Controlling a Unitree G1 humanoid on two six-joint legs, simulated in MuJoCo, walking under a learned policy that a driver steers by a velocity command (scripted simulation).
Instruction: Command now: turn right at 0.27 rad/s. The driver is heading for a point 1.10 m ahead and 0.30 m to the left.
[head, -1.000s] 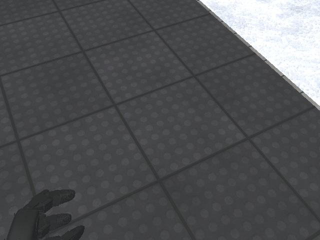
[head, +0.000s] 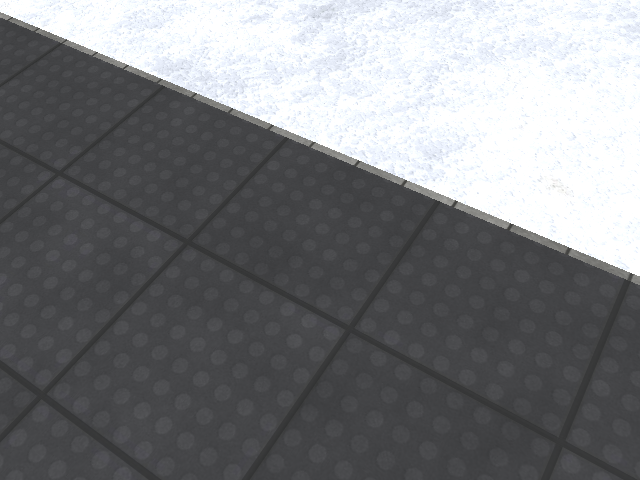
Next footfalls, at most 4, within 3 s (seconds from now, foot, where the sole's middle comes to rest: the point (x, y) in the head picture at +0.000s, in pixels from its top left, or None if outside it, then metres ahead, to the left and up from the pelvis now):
0.16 left None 0.06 0.15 -0.78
1.88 right None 0.17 -0.13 -0.78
2.32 left None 0.34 0.10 -0.78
2.80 right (351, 373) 0.68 0.00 -0.78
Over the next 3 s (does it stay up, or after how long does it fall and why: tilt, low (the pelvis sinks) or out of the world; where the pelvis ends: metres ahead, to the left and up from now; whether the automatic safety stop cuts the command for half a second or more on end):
stays up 0.63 0.08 0.00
